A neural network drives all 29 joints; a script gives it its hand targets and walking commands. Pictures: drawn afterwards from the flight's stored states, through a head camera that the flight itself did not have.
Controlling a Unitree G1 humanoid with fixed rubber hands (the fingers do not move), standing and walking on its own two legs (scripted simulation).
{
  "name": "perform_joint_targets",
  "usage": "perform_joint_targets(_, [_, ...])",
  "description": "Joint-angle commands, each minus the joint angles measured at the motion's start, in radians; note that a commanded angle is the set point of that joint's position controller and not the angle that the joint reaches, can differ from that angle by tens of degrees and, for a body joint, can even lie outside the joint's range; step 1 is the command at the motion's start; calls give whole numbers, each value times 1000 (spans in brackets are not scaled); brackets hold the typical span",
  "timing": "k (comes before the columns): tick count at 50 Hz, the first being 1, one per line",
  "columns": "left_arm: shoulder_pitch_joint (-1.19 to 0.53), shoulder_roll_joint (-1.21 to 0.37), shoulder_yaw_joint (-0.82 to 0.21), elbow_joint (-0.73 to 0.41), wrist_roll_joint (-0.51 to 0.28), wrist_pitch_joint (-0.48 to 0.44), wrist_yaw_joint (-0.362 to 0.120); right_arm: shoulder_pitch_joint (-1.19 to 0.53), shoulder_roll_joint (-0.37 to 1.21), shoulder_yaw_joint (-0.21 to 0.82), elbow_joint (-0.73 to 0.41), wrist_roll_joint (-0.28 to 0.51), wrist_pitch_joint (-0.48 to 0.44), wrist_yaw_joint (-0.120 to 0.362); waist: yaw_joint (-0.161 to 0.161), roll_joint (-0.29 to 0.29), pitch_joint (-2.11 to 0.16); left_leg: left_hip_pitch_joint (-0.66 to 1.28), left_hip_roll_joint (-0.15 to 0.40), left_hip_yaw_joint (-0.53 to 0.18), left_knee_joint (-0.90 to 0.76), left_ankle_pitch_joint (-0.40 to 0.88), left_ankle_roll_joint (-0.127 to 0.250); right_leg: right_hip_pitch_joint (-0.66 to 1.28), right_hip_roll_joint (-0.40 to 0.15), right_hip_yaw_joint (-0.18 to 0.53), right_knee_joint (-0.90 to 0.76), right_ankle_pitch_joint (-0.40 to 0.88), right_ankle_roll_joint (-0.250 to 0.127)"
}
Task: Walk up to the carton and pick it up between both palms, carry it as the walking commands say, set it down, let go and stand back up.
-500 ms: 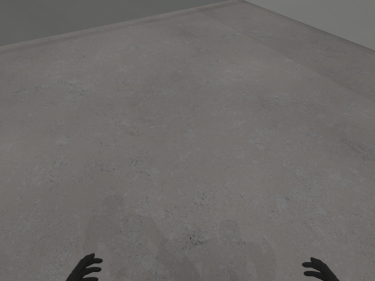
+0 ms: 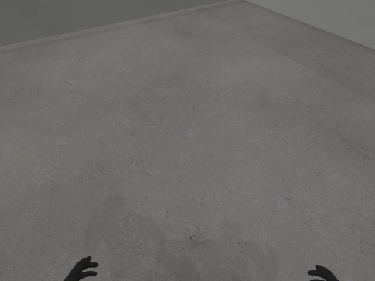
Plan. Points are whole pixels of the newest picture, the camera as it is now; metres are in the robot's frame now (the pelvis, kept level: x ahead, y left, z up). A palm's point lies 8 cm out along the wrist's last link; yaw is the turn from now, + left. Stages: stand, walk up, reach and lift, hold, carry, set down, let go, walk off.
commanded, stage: stand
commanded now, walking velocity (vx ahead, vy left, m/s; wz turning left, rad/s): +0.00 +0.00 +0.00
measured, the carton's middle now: out of the picture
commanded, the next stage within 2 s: walk up in 1.06 s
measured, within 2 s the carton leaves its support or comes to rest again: neither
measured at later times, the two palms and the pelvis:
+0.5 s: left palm out of the picture +0.14 +0.27 -0.09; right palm out of the picture +0.12 -0.30 -0.10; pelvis +0.01 +0.00 +0.00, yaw +0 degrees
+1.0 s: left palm out of the picture +0.12 +0.27 -0.09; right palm out of the picture +0.10 -0.31 -0.10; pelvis +0.00 -0.01 +0.01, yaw +0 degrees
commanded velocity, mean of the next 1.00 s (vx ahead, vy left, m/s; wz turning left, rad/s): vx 0.00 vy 0.00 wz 0.00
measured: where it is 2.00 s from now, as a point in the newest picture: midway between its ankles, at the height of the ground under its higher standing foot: outside the picture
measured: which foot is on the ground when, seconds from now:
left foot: down 0.00-1.00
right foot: down 0.00-1.00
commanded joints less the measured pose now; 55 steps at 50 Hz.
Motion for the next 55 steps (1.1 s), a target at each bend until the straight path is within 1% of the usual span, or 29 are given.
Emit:
perform_joint_targets(1, [-89,232,64,-31,25,-34,0,-99,-190,-49,-61,-16,-27,-17,8,-29,8,-11,101,-128,-229,133,64,36,-66,103,-209,184,-64])
perform_joint_targets(2, [-94,242,66,-30,23,-28,2,-87,-201,-46,-42,-7,-21,-14,-2,32,10,4,100,-141,-246,155,70,17,-79,103,-201,186,-69])
perform_joint_targets(4, [-88,233,67,-20,26,-38,6,-86,-176,-32,-25,-5,-25,-15,-1,32,-30,43,103,-146,-237,231,77,42,-77,101,-205,210,-71])
perform_joint_targets(6, [-91,238,68,0,18,-38,2,-84,-182,-34,-28,-9,-26,-22,3,-50,-37,49,104,-135,-212,288,74,55,-76,105,-196,274,-67])
perform_joint_targets(7, [-66,221,64,-19,11,-32,2,-98,-193,-36,-22,-20,-27,-21,24,42,-11,25,114,-135,-224,309,65,55,-76,102,-206,285,-61])
perform_joint_targets(10, [-77,244,60,24,13,-34,9,-63,-177,-35,-1,-7,-17,-18,2,-44,-38,60,107,-133,-215,315,82,58,-75,113,-196,255,-67])
perform_joint_targets(11, [-77,232,64,24,18,-40,9,-58,-188,-44,-3,0,-18,-16,-6,-12,-58,53,111,-131,-223,335,72,87,-72,103,-183,293,-69])
perform_joint_targets(12, [-83,252,62,17,10,-32,8,-87,-194,-34,-8,-2,-25,-19,20,32,-39,53,112,-124,-232,334,77,56,-85,119,-183,284,-69])
perform_joint_targets(13, [-86,246,56,14,12,-33,6,-93,-193,-41,0,-9,-27,-20,19,-18,-56,70,115,-146,-209,335,72,62,-82,107,-179,273,-69])
perform_joint_targets(17, [-73,232,58,51,15,-48,7,-90,-174,-35,28,9,-27,-19,-5,24,-124,125,108,-100,-186,439,59,93,-98,119,-191,396,-73])
perform_joint_targets(19, [-93,219,41,46,6,-39,13,-86,-183,-44,49,2,-18,-21,3,-74,-95,73,118,-129,-188,437,68,112,-85,93,-194,425,-57])
perform_joint_targets(20, [-109,220,46,48,17,-40,14,-75,-176,-32,46,1,-25,-22,2,3,-75,82,105,-122,-198,440,70,108,-101,118,-212,447,-65])
perform_joint_targets(21, [-108,233,54,56,14,-36,19,-72,-169,-40,43,-11,-22,-27,-18,-4,-110,109,110,-104,-202,490,68,125,-105,110,-195,487,-63])
perform_joint_targets(23, [-83,243,44,79,20,-43,15,-85,-185,-40,65,2,-18,-22,3,-61,-105,125,101,-111,-197,485,56,118,-92,98,-203,479,-53])
perform_joint_targets(25, [-85,233,40,97,11,-39,17,-69,-163,-31,87,6,-18,-26,2,-44,-61,76,107,-124,-208,452,74,118,-101,134,-209,432,-70])
perform_joint_targets(28, [-109,240,55,73,7,-24,21,-83,-193,-45,72,-7,-20,-28,5,-32,-110,128,108,-97,-197,534,72,108,-90,103,-181,491,-71])
perform_joint_targets(30, [-102,250,59,88,14,-28,16,-71,-184,-35,99,-1,-15,-21,-8,17,-62,98,115,-104,-226,491,68,95,-88,92,-199,413,-64])
perform_joint_targets(31, [-80,240,57,88,3,-34,12,-55,-184,-37,106,0,-15,-20,5,-20,-109,118,116,-108,-219,482,69,133,-79,78,-186,405,-58])
perform_joint_targets(36, [-88,211,50,112,6,-41,13,-69,-182,-38,118,-6,-25,-25,10,0,-103,141,129,-136,-275,531,41,131,-80,102,-202,392,-48])
perform_joint_targets(37, [-115,213,46,105,5,-37,15,-106,-210,-43,113,-8,-21,-25,19,7,-62,111,129,-123,-260,566,64,130,-84,99,-225,424,-50])
perform_joint_targets(40, [-112,219,44,110,12,-39,16,-113,-186,-40,108,5,-20,-26,17,-78,-156,159,109,-107,-227,540,61,177,-88,87,-218,476,-50])
perform_joint_targets(41, [-88,229,48,135,12,-41,16,-81,-189,-39,119,12,-20,-24,10,7,-102,143,106,-83,-221,528,58,149,-97,103,-235,502,-61])
perform_joint_targets(43, [-105,227,51,133,8,-42,11,-65,-170,-20,133,4,-16,-24,6,-44,-135,155,116,-94,-244,503,65,174,-90,92,-225,470,-54])
perform_joint_targets(47, [-121,234,58,139,5,-24,10,-102,-160,-17,142,3,-19,-26,3,-16,-74,121,130,-131,-308,381,72,125,-81,120,-262,306,-59])
perform_joint_targets(49, [-96,233,54,136,4,-34,8,-102,-166,-22,151,-2,-13,-23,19,2,-95,112,114,-120,-307,386,67,165,-104,113,-262,330,-61])
perform_joint_targets(51, [-122,238,48,157,6,-43,9,-121,-159,-22,150,3,-15,-20,-10,-42,-94,143,107,-111,-300,344,64,122,-102,134,-310,329,-56])
perform_joint_targets(52, [-103,234,48,166,20,-40,12,-95,-200,-30,172,4,-13,-18,14,-15,-52,137,98,-111,-321,305,49,122,-102,131,-335,287,-57])
perform_joint_targets(54, [-137,227,54,169,24,-26,12,-84,-189,-26,169,-3,-12,-20,-13,-34,-15,119,104,-126,-353,323,59,124,-99,119,-332,286,-53])
perform_joint_targets(55, [-107,222,44,173,9,-28,7,-108,-196,-31,183,-7,-12,-17,7,-31,-19,122,108,-110,-341,269,56,120,-113,127,-360,277,-52])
